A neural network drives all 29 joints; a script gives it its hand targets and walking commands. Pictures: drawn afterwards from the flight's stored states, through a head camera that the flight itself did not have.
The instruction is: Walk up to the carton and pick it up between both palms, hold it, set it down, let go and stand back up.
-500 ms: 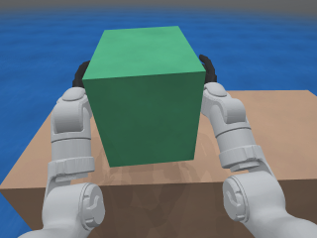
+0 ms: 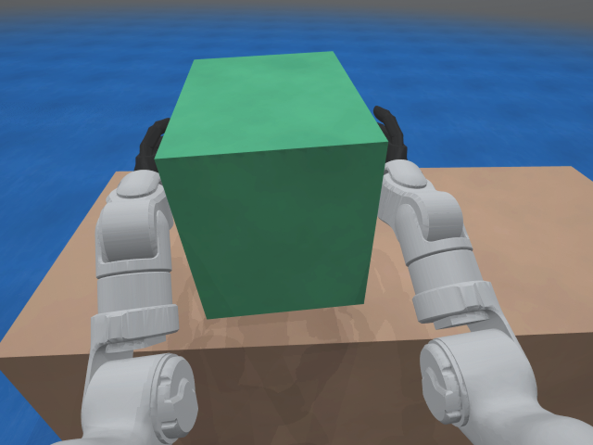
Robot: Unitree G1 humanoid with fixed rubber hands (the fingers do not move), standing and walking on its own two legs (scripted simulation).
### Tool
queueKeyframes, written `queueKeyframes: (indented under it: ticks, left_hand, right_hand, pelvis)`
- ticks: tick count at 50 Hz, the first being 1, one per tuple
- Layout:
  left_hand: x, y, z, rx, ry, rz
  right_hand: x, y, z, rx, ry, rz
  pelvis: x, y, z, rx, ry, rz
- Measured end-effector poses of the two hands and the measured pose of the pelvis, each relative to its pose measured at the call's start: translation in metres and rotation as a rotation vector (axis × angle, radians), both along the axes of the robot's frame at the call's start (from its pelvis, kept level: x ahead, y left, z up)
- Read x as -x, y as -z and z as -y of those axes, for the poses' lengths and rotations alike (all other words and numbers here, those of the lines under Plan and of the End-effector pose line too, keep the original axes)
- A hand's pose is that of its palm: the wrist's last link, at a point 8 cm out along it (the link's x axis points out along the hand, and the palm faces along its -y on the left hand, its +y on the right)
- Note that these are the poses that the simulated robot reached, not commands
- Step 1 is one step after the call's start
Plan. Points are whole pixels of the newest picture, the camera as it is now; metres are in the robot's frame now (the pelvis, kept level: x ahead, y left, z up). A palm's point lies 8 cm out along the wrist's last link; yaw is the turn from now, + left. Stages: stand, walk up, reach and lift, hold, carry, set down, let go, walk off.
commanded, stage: hold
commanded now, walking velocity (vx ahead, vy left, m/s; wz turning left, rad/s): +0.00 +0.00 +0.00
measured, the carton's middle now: (274, 175) +0.40 +0.00 +0.24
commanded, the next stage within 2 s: none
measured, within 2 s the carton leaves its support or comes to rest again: neither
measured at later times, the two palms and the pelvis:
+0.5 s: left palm (153, 180) +0.36 +0.15 +0.26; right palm (390, 168) +0.36 -0.14 +0.26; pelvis +0.00 +0.00 +0.00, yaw +0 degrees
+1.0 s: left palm (154, 179) +0.36 +0.15 +0.26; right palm (390, 167) +0.37 -0.14 +0.26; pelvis +0.00 -0.01 +0.00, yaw +0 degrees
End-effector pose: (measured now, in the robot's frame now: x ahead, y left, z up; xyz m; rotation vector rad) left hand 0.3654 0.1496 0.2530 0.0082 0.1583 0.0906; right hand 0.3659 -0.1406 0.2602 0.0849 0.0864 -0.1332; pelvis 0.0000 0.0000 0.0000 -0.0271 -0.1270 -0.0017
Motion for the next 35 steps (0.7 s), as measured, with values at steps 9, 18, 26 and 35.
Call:
queueKeyframes:
  ticks: [9, 18, 26, 35]
  left_hand:
    - [0.0010, -0.0006, -0.0010, 0.004, -0.006, -0.003]
    - [0.0012, -0.0023, -0.0002, -0.008, -0.007, 0.000]
    - [0.0034, -0.0025, 0.0013, -0.003, -0.009, -0.002]
    - [0.0032, -0.0030, 0.0004, 0.002, -0.011, -0.005]
  right_hand:
    - [-0.0005, -0.0017, -0.0011, 0.004, -0.006, -0.003]
    - [-0.0008, -0.0016, -0.0003, 0.000, -0.008, 0.000]
    - [0.0016, -0.0005, 0.0013, -0.003, -0.007, -0.002]
    - [0.0009, -0.0021, 0.0004, 0.001, -0.009, -0.005]
  pelvis:
    - [-0.0003, -0.0001, 0.0004, 0.000, 0.002, 0.005]
    - [0.0001, 0.0000, 0.0009, 0.001, -0.004, 0.006]
    - [0.0018, 0.0000, 0.0012, -0.001, 0.001, 0.011]
    - [0.0038, 0.0000, 0.0037, -0.004, -0.002, 0.003]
